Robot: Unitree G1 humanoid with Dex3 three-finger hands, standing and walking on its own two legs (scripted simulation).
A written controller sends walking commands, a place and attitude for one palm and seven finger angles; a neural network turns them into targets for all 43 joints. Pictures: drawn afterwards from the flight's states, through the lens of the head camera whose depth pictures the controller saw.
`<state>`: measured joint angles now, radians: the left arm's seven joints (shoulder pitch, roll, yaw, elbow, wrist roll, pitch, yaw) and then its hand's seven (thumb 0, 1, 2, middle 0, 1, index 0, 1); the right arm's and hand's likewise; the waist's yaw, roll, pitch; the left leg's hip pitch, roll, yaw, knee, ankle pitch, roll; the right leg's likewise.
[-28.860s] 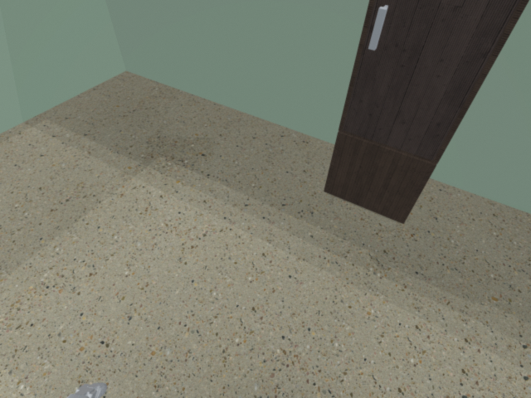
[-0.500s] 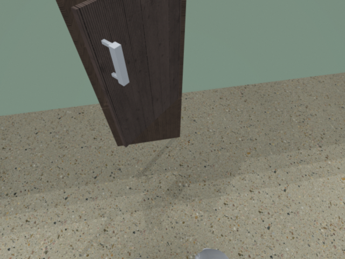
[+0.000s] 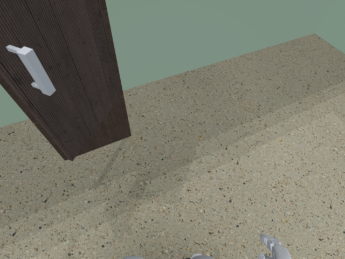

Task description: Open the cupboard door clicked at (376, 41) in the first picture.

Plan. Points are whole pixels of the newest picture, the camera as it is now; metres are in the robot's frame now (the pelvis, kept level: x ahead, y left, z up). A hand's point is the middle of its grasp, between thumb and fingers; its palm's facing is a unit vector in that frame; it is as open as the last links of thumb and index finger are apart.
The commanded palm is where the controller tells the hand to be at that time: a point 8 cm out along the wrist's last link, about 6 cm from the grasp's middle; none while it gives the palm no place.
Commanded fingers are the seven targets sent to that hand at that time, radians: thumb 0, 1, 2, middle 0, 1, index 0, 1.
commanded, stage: walk to a spot facing it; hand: left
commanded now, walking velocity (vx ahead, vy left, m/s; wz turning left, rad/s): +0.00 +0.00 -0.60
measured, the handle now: (31, 70) +0.49 +0.39 +0.10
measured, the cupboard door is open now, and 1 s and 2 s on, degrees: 42 42 42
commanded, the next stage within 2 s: turn to face it in 1.92 s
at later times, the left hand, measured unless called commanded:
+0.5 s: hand (124, 242) +0.16 +0.13 -0.15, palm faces -0.32 -0.90 -0.29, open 7.4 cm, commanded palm none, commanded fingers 0.00 0.90 0.90 -0.20 -0.30 -0.20 -0.30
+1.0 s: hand (162, 188) +0.32 +0.05 -0.16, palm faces -0.58 -0.80 -0.14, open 7.4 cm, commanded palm none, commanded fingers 0.00 0.90 0.90 -0.20 -0.30 -0.20 -0.30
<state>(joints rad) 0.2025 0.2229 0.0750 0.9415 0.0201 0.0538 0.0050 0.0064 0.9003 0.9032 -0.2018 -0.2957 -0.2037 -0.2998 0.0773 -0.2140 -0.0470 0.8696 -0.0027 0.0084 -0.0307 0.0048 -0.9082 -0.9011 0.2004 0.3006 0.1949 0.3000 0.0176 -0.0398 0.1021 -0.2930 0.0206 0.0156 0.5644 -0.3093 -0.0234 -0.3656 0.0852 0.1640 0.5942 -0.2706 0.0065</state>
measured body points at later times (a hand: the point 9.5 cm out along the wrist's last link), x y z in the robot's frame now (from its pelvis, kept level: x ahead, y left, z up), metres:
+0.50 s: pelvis +0.00 -0.04 +0.01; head +0.06 -0.07 +0.45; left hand +0.18 +0.18 -0.13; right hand -0.04 -0.31 -0.15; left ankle +0.01 +0.11 -0.65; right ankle -0.03 -0.14 -0.73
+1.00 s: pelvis +0.13 -0.05 +0.01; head +0.19 -0.06 +0.46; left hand +0.35 +0.09 -0.15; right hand -0.04 -0.23 -0.12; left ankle +0.09 +0.08 -0.73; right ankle +0.07 -0.19 -0.63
